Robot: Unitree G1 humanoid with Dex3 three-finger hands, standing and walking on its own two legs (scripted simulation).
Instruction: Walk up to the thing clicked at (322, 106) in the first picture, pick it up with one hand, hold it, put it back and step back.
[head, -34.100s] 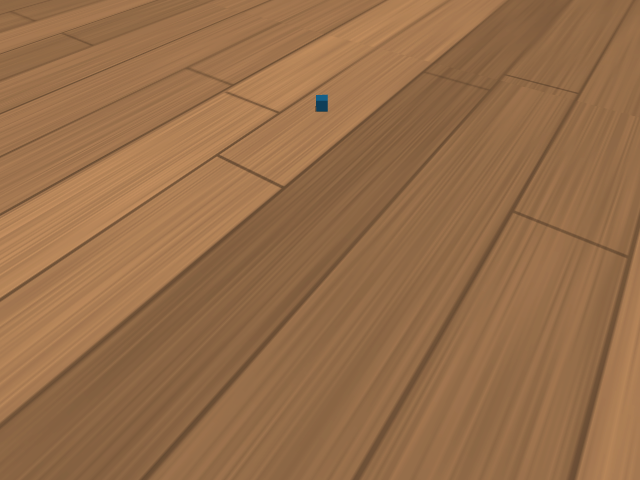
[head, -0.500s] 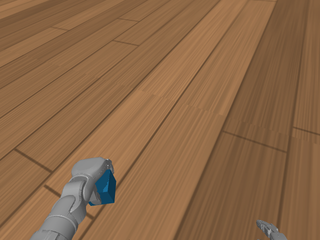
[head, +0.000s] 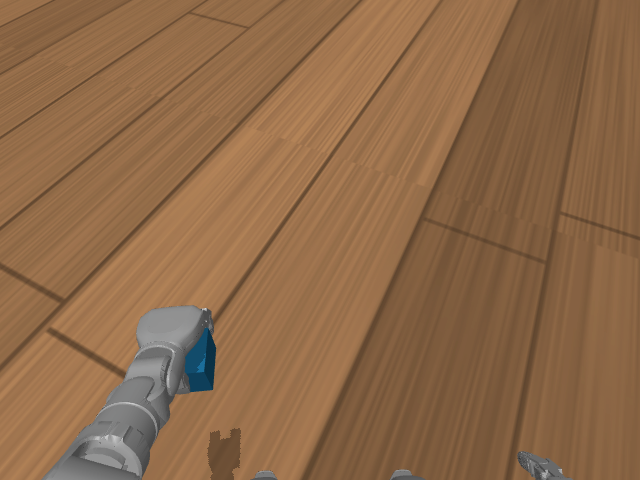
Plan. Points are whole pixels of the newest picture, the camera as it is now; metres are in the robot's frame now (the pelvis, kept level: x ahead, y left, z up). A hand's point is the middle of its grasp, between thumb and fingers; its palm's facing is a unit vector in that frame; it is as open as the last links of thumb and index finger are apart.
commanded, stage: crouch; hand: left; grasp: from above
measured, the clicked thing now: (187, 360) +0.32 +0.23 -0.14
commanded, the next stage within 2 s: lower in 1.60 s
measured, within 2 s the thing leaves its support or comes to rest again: neither
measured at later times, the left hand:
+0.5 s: hand (219, 355) +0.40 +0.23 -0.35, palm faces -0.46 -0.02 -0.89, open 9.8 cm
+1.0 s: hand (229, 358) +0.44 +0.24 -0.49, palm faces -0.46 -0.05 -0.89, open 9.8 cm
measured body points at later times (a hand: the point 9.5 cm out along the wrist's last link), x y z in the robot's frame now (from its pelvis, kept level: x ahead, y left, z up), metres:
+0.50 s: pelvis -0.04 +0.01 -0.21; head +0.15 +0.02 +0.19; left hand +0.42 +0.23 -0.30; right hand -0.02 -0.26 -0.34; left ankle +0.03 +0.13 -0.71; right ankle +0.03 -0.14 -0.71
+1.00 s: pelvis -0.05 +0.00 -0.33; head +0.20 +0.04 +0.05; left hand +0.46 +0.24 -0.44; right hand -0.01 -0.28 -0.44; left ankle +0.03 +0.13 -0.71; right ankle +0.03 -0.14 -0.71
